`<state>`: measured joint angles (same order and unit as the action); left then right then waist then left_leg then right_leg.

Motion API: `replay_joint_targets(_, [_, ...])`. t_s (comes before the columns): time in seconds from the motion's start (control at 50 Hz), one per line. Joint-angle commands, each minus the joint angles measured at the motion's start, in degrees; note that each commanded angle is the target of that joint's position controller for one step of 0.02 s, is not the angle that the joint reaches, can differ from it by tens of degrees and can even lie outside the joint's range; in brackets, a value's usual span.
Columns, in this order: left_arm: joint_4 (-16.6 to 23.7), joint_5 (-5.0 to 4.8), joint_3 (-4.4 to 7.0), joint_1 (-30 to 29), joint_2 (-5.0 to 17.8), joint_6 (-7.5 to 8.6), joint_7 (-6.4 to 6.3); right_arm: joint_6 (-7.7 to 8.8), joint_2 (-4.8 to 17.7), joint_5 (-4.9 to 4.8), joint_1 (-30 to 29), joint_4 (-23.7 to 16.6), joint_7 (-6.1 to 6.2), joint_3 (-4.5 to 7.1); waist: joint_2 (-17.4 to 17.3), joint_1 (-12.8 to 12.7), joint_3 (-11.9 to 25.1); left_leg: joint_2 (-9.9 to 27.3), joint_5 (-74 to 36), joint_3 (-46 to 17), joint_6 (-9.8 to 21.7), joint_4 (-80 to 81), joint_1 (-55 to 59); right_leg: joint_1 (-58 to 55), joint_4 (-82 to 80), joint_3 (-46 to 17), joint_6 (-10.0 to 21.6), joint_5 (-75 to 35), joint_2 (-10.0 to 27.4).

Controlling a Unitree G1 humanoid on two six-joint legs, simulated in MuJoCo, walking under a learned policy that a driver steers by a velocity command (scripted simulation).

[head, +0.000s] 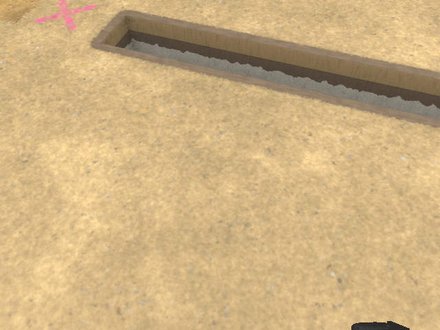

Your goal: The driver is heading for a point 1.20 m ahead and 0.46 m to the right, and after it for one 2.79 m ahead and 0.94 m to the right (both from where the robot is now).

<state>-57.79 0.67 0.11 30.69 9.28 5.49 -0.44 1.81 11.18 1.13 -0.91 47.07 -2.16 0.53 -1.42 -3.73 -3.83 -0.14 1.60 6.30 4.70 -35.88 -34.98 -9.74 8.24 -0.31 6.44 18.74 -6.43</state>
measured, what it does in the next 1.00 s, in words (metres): walks ahead, turning right: left foot, then right foot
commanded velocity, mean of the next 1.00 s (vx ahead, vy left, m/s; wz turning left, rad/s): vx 0.50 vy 0.00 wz -0.35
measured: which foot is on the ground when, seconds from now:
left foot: up 0.00-0.06, down 0.08-0.66, up 0.68-1.00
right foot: down 0.00-0.08, up 0.10-0.62, down 0.64-1.00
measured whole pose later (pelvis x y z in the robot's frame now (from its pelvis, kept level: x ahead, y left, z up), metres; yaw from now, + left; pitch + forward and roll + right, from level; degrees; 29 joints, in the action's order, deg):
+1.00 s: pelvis +0.53 -0.08 +0.01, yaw -24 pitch +1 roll +0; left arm -54.2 0.1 3.7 23.6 14.1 3.2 0.2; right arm 1.7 14.2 2.3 3.3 45.0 -1.1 1.8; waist -1.9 -3.9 -2.5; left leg 6.2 3.8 -2.2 -2.4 -46.7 -39.4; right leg 2.5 15.6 -6.3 7.9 13.4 -8.8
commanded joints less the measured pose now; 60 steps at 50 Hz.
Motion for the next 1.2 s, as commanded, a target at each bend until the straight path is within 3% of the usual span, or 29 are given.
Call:
replay_joint_targets(0.02, [0.86,0.31,1.71,0.34,9.44,0.56,-0.98,1.04,6.08,-0.16,2.57,-1.7,1.12,1.57,6.38,5.27,1.25,-3.97,3.64,1.17,3.0,2.6,11.1,2.87,10.59,-3.11,-0.13,-68.91,16.95])
replay_joint_targets(0.06, [0.84,0.52,2.14,-2.03,11.1,-0.12,-1.04,1.8,8.15,-0.12,18.02,3.5,2.18,2.91,6.19,11.89,8.23,-4.29,3.89,-0.53,5.48,8.11,27.26,5.7,29.08,-2.29,-0.33,-67.36,16.0])
replay_joint_targets(0.08, [2.16,0.16,1.7,-3.13,9.91,0.03,-0.57,2.03,11.19,1.13,26.61,5.32,2.97,4.01,2.76,15.12,13.57,4.72,10.78,-10.15,8.39,9.13,40.6,16.14,44.01,-1.18,0.06,-49.62,13.69])
replay_joint_targets(0.1, [2.86,-1.11,0.51,3.85,2.95,-0.24,0.11,1.93,15.48,2.6,28.69,5.49,2.89,5.12,-9.53,10.08,18.96,22.16,14.15,-38.35,17.28,10.86,55.65,37.85,67.96,2.12,-2.11,1.71,3.14])
replay_joint_targets(0.12, [2.22,0.21,2.06,1.45,9.21,-0.38,-0.03,1.53,12.08,-0.3,25.42,5.62,1.89,4.71,-2.02,10.09,16.91,22.16,21.5,-47.63,18.44,19.52,50.86,44.7,73.35,-3.28,-0.64,8.1,2.19])
replay_joint_targets(0.14, [4.47,0.35,2.41,-4.08,9.78,-0.16,0.15,1.6,9.83,-0.98,18.4,4.59,1.64,4.08,-0.95,6.94,6.79,20.3,24.06,-38.09,16.32,22.86,41.37,47.28,70.32,-3.81,-0.16,1.87,5.97])
replay_joint_targets(0.18, [4.89,0.79,2.47,-7.82,8.34,-0.45,0.64,2.71,5.04,-0.43,15.34,5.07,1.36,2.88,2.72,3.93,0.09,15.62,13.92,-27.89,12.37,26.55,28.64,42.76,64.24,-3.41,-0.46,-1.97,9.18])
replay_joint_targets(0.22, [3.86,1.28,1.89,-5.28,5.1,-2.07,1.41,3.87,3.42,-0.22,17.06,6.9,1.81,2.17,1.3,1.55,0.28,12.93,7.48,-20.06,9.51,28.4,23.17,37.48,60.5,-3.31,-1.59,-2.72,10.3])
replay_joint_targets(0.26, [4.44,1.25,1.95,-6.97,4.59,-2.96,1.91,4.96,5.02,-0.41,19.91,8.51,1.86,2.44,0.37,1.21,-0.5,12.04,3.37,-15.18,8.54,29.81,22.12,39.09,58.47,-2.9,-2.08,-4.97,10.82])
replay_joint_targets(0.34, [7.73,0.7,2.22,-17.19,5.72,-3.55,2.32,5.21,5.85,-0.35,24.16,9.96,1.93,2.3,-0.5,3.18,-2.48,10.17,-3.38,-7.8,4.95,31.02,25.47,47.66,51.05,-2.34,-2.79,-14.4,11.45])
replay_joint_targets(0.4, [9.44,0.32,1.75,-23.05,4.85,-3.24,2.51,5.21,5.55,-0.51,26.1,10.44,2.23,1.82,-1.26,4.53,-2.35,9.06,-10.38,-3.11,2.54,29.9,28.24,47.89,42.11,0.24,-3.1,-20.29,10.55])
replay_joint_targets(0.5, [12.26,0.57,0.9,-31.92,4.02,-3.12,2.88,4.78,5.95,-0.13,31.39,12.34,3.49,1.41,-1.95,7.32,-3.17,11.52,-19.65,0.67,2.05,26.93,38.02,48.03,30.51,5.68,-1.75,-20.26,9.0])
replay_joint_targets(0.56, [12.61,0.95,1.33,-31.16,4.76,-3.01,2.79,4.09,7.37,0.05,30.98,12.75,4.38,1.6,-2.84,5.57,-1.63,13.44,-36.3,3.1,1.86,20.05,43.09,43.59,27.19,8.41,0.83,-12.47,5.93])
replay_joint_targets(0.6, [10.7,1.17,2.22,-24.52,6.13,-2.91,2.33,3.45,9.03,0.21,29.54,12.51,4.87,2.06,-4.46,2.23,2.34,14.24,-49.82,4.61,1.82,8.98,43.88,35.38,26.14,10.12,3.54,-6.36,2.19])
replay_joint_targets(0.62, [8.73,1.31,3.06,-18.28,7.56,-2.6,2.18,3.02,9.94,0.24,28.77,12.05,4.76,2.35,-4.85,-0.34,5.85,14.39,-48.81,5.14,1.94,-0.3,42.07,28.05,23.6,9.66,5.28,-5.48,0.78])
replay_joint_targets(0.64, [6.11,2.03,4.43,-9.63,10.24,-2.27,1.84,2.87,10.39,-0.02,27.12,10.89,4.48,2.5,-3.28,-4.7,10.06,13.56,-38.63,5.93,1.06,-13.58,33.7,15.17,19.38,5.28,7.91,-6.27,2.39])
replay_joint_targets(0.66, [5.74,2.6,6.41,-3.92,16.49,-2.44,1.0,3.34,7.1,-0.87,27.46,7.82,3.7,1.83,5.66,-5.52,16.47,8.74,-8.63,7.03,-1.03,-34.39,15.54,-1.23,18.39,-15.54,13.71,-2.57,17.51])
replay_joint_targets(0.68, [6.53,1.3,7.02,-5.86,18.58,-3.13,1.18,3.99,6.32,-1.17,25.95,4.5,2.78,2.04,12.46,-2.72,19.74,-3.3,29.56,-1.59,-2.79,-49.44,-3.29,-9.9,9.92,-43.78,21.46,-7.69,27.95])
replay_joint_targets(0.7, [5.84,-0.09,6.75,-7.81,16.77,-3.56,1.08,4.66,8.85,-0.3,19.38,3.07,2.5,2.58,3.92,-2.6,12.03,1.75,23.41,-8.71,-1.95,-47.53,-9.74,-5.27,8.25,-34.97,18.62,-7.96,24.92])
replay_joint_targets(0.74, [6.55,-0.18,5.59,-13.99,11.67,-3.35,0.89,5.27,7.98,-0.6,17.98,2.39,2.35,2.5,-1.49,2.39,2.82,5.35,16.23,-8.1,-2.51,-37.51,-4.94,9.88,5.14,-23.44,13.28,-17.85,20.48])
replay_joint_targets(0.76, [6.75,-0.5,5.12,-15.4,10.35,-2.97,0.63,4.22,7.38,0.48,18.46,2.18,2.36,2.46,-1.72,4.38,1.61,6.23,16.04,-8.19,-3.54,-34.15,-1.54,14.64,4.57,-19.5,11.63,-22.28,17.63])
replay_joint_targets(0.8, [6.78,-0.79,4.79,-14.99,10.28,-1.81,0.58,1.91,6.08,1.75,19.55,1.88,1.89,2.34,0.11,5.87,2.66,6.34,15.68,-7.42,-5.29,-30.28,2.17,18.15,4.12,-15.82,10.81,-27.86,14.71])
replay_joint_targets(0.86, [6.21,-0.85,5.3,-11.64,12.81,-1.25,0.58,0.59,5.98,1.7,14.04,-1.04,1.5,2.35,2.33,5.08,1.7,6.18,10.16,-5.81,-7.09,-23.56,-0.03,20.25,3.2,-13.85,9.56,-30.2,12.24])
replay_joint_targets(0.96, [5.69,-0.62,5.21,-4.77,12.84,-1.77,0.48,0.4,6.64,1.16,2.04,-5.81,1.13,2.06,4.81,0.44,1.26,4.56,0.34,-5.78,-7.42,-11.4,-5.05,14.25,4.55,-15.94,6.23,-31.55,11.33])
replay_joint_targets(1.06, [5.93,0.19,5.31,-1.08,13.74,-2.04,-0.28,1.2,7.25,0.57,-6.3,-9.79,0.75,1.26,5.57,-2.13,0.68,1.84,0.13,-6.36,-6.07,-1.94,-5.58,6.93,8.13,-19.73,6.54,-35.14,13.02])
replay_joint_targets(1.12, [7.36,0.36,5.7,-4.64,15.26,-1.92,-0.88,2.07,8.92,0.27,-1.81,-9.7,0.92,1.51,6.54,1.28,1.43,0.13,3.09,-7.29,-3.95,4.88,5.62,8.66,11.94,-20.89,4.34,-39.84,13.54])
replay_joint_targets(1.16, [8.12,-0.08,5.82,-7.56,16.1,-1.42,-0.05,2.9,11.61,0.14,12.01,-5.72,2.01,2.73,4.19,7.68,7.82,-1.72,3.38,-6.4,-1.7,9.49,25.55,13.49,26.22,-18.26,1.56,-47.78,9.42])
replay_joint_targets(1.18, [9.39,-0.73,5.33,-7.41,14.06,-0.88,0.56,3.53,14.76,1.29,20.86,-4.79,2.99,3.58,0.28,10.89,15.18,7.21,9.56,-14.61,0.6,10.21,39.69,20.93,40.24,-15.92,0.52,-35.35,6.13])
replay_joint_targets(1.2, [10.86,-2.71,4.05,-0.61,7.46,-1.0,0.37,3.07,19.98,2.75,23.67,-5.47,3.41,4.8,-12.98,7.9,23.92,24.83,11.15,-38.62,6.47,12.12,55.54,37.68,58.46,-8.6,-1.56,6.21,-2.36])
